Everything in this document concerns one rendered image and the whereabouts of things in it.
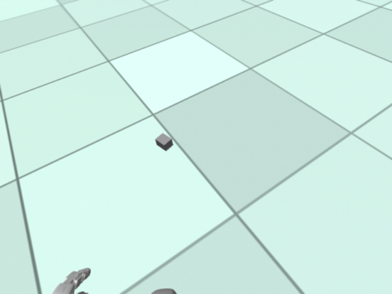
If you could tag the small box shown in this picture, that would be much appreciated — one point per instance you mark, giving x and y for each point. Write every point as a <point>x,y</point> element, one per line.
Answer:
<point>164,141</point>

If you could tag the left robot hand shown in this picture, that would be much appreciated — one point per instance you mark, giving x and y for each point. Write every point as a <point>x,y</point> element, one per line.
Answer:
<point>72,281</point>

